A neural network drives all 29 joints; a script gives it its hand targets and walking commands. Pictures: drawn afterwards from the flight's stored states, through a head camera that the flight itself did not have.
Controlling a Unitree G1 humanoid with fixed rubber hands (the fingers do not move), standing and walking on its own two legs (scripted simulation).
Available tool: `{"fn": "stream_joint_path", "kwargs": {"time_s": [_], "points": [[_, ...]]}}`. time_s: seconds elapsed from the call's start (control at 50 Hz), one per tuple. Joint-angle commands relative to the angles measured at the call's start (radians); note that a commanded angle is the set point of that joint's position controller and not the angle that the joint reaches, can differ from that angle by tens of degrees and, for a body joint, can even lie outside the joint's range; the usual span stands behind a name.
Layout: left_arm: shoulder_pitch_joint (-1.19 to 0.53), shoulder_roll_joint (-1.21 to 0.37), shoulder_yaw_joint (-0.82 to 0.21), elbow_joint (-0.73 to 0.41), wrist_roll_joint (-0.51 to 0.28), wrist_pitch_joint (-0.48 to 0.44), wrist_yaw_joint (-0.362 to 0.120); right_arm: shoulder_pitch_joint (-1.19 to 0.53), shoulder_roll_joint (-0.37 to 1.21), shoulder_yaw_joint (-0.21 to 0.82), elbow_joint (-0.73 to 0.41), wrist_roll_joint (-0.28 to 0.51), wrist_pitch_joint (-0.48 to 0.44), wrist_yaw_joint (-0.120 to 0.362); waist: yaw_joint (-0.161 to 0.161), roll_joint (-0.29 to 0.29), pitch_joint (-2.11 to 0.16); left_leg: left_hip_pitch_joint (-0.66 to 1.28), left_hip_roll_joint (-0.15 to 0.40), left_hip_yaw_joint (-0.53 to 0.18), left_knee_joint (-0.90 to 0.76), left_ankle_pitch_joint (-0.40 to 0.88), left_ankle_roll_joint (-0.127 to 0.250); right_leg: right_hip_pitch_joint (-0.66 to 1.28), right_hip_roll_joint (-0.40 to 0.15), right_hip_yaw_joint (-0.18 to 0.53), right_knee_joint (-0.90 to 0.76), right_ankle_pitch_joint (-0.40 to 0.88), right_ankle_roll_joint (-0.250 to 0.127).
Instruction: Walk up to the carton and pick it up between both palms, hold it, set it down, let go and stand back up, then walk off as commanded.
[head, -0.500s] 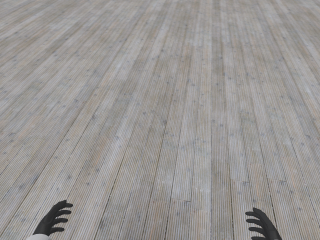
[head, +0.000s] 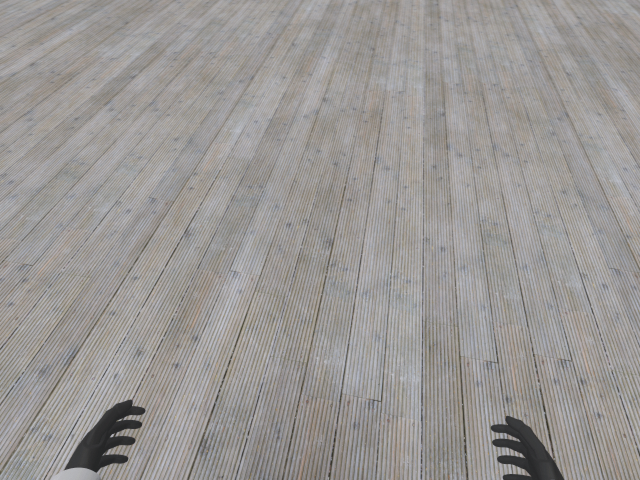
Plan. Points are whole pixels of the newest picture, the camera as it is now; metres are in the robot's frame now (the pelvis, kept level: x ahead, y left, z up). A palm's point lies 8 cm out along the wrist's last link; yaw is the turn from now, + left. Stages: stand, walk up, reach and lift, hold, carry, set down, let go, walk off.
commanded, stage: stand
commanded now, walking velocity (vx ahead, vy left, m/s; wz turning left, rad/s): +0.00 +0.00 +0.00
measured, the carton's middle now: out of the picture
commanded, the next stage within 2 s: none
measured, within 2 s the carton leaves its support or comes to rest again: neither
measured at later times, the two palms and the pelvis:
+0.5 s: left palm (86, 471) +0.15 +0.28 -0.06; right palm out of the picture +0.14 -0.28 -0.08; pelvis +0.00 +0.00 +0.00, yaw +0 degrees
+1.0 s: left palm out of the picture +0.14 +0.27 -0.06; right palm out of the picture +0.13 -0.29 -0.08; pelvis -0.01 -0.01 +0.00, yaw +0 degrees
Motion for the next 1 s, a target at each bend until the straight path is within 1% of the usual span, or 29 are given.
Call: {"fn": "stream_joint_path", "kwargs": {"time_s": [0.0,0.02,0.04,0.06,0.08,0.1,0.12,0.18,0.2,0.22,0.24,0.32,0.36,0.4,0.44,0.52,0.56,0.58,0.6,0.62,0.68,0.74,0.8,0.84,0.86,0.9,0.92,0.96,0.98], "points": [[-0.034,0.202,0.071,0.033,-0.016,-0.039,0.008,-0.085,-0.229,-0.042,-0.006,0.007,-0.044,0.008,0.012,-0.018,-0.063,0.02,0.09,-0.141,-0.192,0.161,0.067,0.053,-0.084,0.085,-0.152,0.141,-0.064],[-0.045,0.195,0.075,0.031,-0.014,-0.04,0.01,-0.094,-0.228,-0.041,-0.016,0.007,-0.043,0.006,0.001,0.007,-0.047,0.019,0.086,-0.131,-0.183,0.171,0.063,0.036,-0.083,0.085,-0.155,0.147,-0.066],[-0.055,0.193,0.071,0.024,-0.016,-0.037,0.009,-0.094,-0.233,-0.043,-0.02,0.002,-0.044,0.006,0.006,0.007,-0.05,0.016,0.096,-0.145,-0.19,0.165,0.063,0.037,-0.083,0.072,-0.145,0.14,-0.064],[-0.054,0.183,0.065,0.025,-0.016,-0.04,0.008,-0.095,-0.223,-0.038,-0.018,0.009,-0.044,0.004,-0.001,-0.028,-0.072,0.033,0.1,-0.141,-0.183,0.153,0.063,0.048,-0.084,0.082,-0.159,0.144,-0.068],[-0.034,0.184,0.066,0.038,-0.02,-0.041,0.008,-0.082,-0.222,-0.037,-0.009,0.008,-0.044,0.003,0.006,-0.002,-0.058,0.022,0.092,-0.142,-0.181,0.161,0.07,0.036,-0.087,0.091,-0.156,0.142,-0.068],[-0.041,0.194,0.064,0.034,-0.018,-0.044,0.008,-0.083,-0.223,-0.042,-0.011,0.009,-0.042,0.007,-0.009,-0.011,-0.067,0.033,0.09,-0.129,-0.185,0.141,0.057,0.045,-0.084,0.085,-0.173,0.14,-0.066],[-0.042,0.195,0.067,0.033,-0.019,-0.041,0.008,-0.078,-0.219,-0.039,-0.006,0.007,-0.041,0.005,0.003,-0.017,-0.073,0.034,0.086,-0.133,-0.177,0.16,0.063,0.055,-0.094,0.091,-0.164,0.15,-0.073],[-0.052,0.192,0.066,0.03,-0.017,-0.047,0.009,-0.087,-0.223,-0.041,-0.012,0.007,-0.04,0.004,-0.004,-0.017,-0.066,0.037,0.087,-0.127,-0.176,0.172,0.064,0.049,-0.091,0.093,-0.161,0.159,-0.07],[-0.047,0.188,0.069,0.029,-0.016,-0.044,0.008,-0.083,-0.227,-0.043,-0.003,0.011,-0.044,0.006,0.001,-0.049,-0.088,0.046,0.088,-0.128,-0.165,0.199,0.059,0.066,-0.087,0.087,-0.159,0.183,-0.069],[-0.054,0.187,0.066,0.027,-0.017,-0.042,0.01,-0.094,-0.228,-0.042,-0.007,0.005,-0.041,0.004,-0.002,-0.022,-0.085,0.04,0.089,-0.13,-0.17,0.198,0.065,0.063,-0.087,0.083,-0.161,0.177,-0.067],[-0.043,0.185,0.066,0.028,-0.017,-0.042,0.01,-0.082,-0.23,-0.046,-0.011,0.008,-0.043,0.003,-0.004,-0.035,-0.076,0.032,0.086,-0.131,-0.168,0.189,0.068,0.053,-0.088,0.092,-0.159,0.184,-0.066],[-0.046,0.204,0.07,0.04,-0.018,-0.041,0.01,-0.091,-0.223,-0.04,0.002,0.012,-0.042,0.007,0.002,-0.008,-0.071,0.039,0.088,-0.132,-0.186,0.187,0.065,0.046,-0.089,0.088,-0.16,0.15,-0.065],[-0.052,0.193,0.063,0.039,-0.019,-0.041,0.009,-0.091,-0.23,-0.042,-0.004,0.009,-0.043,0.003,-0.002,-0.048,-0.042,0.027,0.089,-0.132,-0.186,0.153,0.063,0.034,-0.092,0.086,-0.18,0.147,-0.064],[-0.059,0.201,0.07,0.041,-0.013,-0.042,0.011,-0.086,-0.227,-0.037,0.007,0.009,-0.041,0.006,-0.004,-0.009,-0.058,0.029,0.088,-0.132,-0.186,0.137,0.062,0.045,-0.09,0.089,-0.18,0.114,-0.067],[-0.05,0.194,0.066,0.038,-0.014,-0.044,0.008,-0.099,-0.222,-0.04,0.003,0.005,-0.039,0.004,-0.001,-0.036,-0.066,0.018,0.094,-0.145,-0.202,0.126,0.07,0.06,-0.085,0.078,-0.169,0.123,-0.063],[-0.042,0.201,0.064,0.049,-0.018,-0.039,0.006,-0.091,-0.228,-0.038,0.01,0.01,-0.044,0.001,0.006,-0.005,-0.054,0.025,0.09,-0.14,-0.201,0.149,0.07,0.051,-0.092,0.09,-0.173,0.134,-0.064],[-0.043,0.198,0.066,0.045,-0.018,-0.044,0.004,-0.079,-0.231,-0.039,0.007,0.011,-0.041,0.003,-0.003,-0.027,-0.066,0.033,0.084,-0.125,-0.184,0.163,0.061,0.055,-0.092,0.09,-0.173,0.141,-0.063],[-0.045,0.186,0.063,0.042,-0.019,-0.045,0.006,-0.089,-0.229,-0.043,0.011,0.008,-0.041,0.005,0.009,-0.035,-0.057,0.023,0.09,-0.139,-0.188,0.149,0.067,0.043,-0.085,0.081,-0.166,0.142,-0.063],[-0.05,0.203,0.067,0.057,-0.012,-0.042,0.006,-0.084,-0.235,-0.042,0.008,0.009,-0.041,0.003,-0.008,-0.034,-0.05,0.021,0.09,-0.139,-0.201,0.14,0.064,0.04,-0.084,0.082,-0.173,0.144,-0.065],[-0.063,0.2,0.067,0.046,-0.015,-0.041,0.009,-0.103,-0.235,-0.044,0.006,0.01,-0.042,0.006,0.005,-0.021,-0.052,0.013,0.092,-0.138,-0.199,0.124,0.062,0.045,-0.089,0.087,-0.179,0.126,-0.064],[-0.046,0.203,0.064,0.055,-0.016,-0.046,0.008,-0.096,-0.229,-0.044,0.012,0.011,-0.038,0.007,-0.006,-0.019,-0.054,0.028,0.081,-0.125,-0.197,0.12,0.058,0.044,-0.092,0.098,-0.193,0.109,-0.066],[-0.067,0.198,0.068,0.047,-0.015,-0.04,0.007,-0.094,-0.228,-0.037,0.015,0.007,-0.044,0.006,0.002,-0.024,-0.032,0.018,0.081,-0.131,-0.209,0.109,0.059,0.03,-0.095,0.1,-0.192,0.082,-0.069],[-0.065,0.208,0.065,0.052,-0.015,-0.042,0.005,-0.091,-0.219,-0.041,0.02,0.013,-0.041,0.007,-0.006,-0.052,-0.064,0.039,0.081,-0.122,-0.192,0.118,0.058,0.035,-0.1,0.107,-0.204,0.103,-0.07],[-0.047,0.197,0.063,0.051,-0.019,-0.041,0.007,-0.1,-0.228,-0.042,0.02,0.009,-0.04,0.007,0.0,-0.016,-0.046,0.024,0.084,-0.133,-0.199,0.102,0.064,0.038,-0.102,0.115,-0.215,0.103,-0.068],[-0.051,0.217,0.068,0.061,-0.02,-0.041,0.009,-0.083,-0.226,-0.041,0.018,0.011,-0.039,0.006,-0.011,-0.046,-0.058,0.046,0.084,-0.125,-0.194,0.134,0.062,0.028,-0.1,0.111,-0.206,0.106,-0.067],[-0.049,0.197,0.068,0.061,-0.016,-0.043,0.007,-0.097,-0.22,-0.037,0.03,0.01,-0.04,0.006,0.002,-0.008,-0.061,0.046,0.087,-0.129,-0.202,0.117,0.06,0.038,-0.098,0.109,-0.207,0.088,-0.068],[-0.045,0.197,0.065,0.062,-0.018,-0.041,0.006,-0.081,-0.235,-0.041,0.036,0.009,-0.041,0.005,0.0,-0.038,-0.048,0.031,0.084,-0.131,-0.202,0.111,0.06,0.04,-0.092,0.105,-0.204,0.091,-0.068],[-0.063,0.207,0.066,0.056,-0.015,-0.04,0.005,-0.097,-0.235,-0.044,0.027,0.011,-0.039,0.007,-0.013,-0.03,-0.047,0.028,0.086,-0.135,-0.215,0.064,0.059,0.021,-0.096,0.111,-0.219,0.052,-0.069],[-0.067,0.206,0.07,0.061,-0.011,-0.041,0.006,-0.11,-0.231,-0.045,0.028,0.006,-0.039,0.008,-0.003,-0.03,-0.05,0.035,0.083,-0.124,-0.211,0.064,0.055,0.018,-0.09,0.098,-0.214,0.053,-0.063]]}}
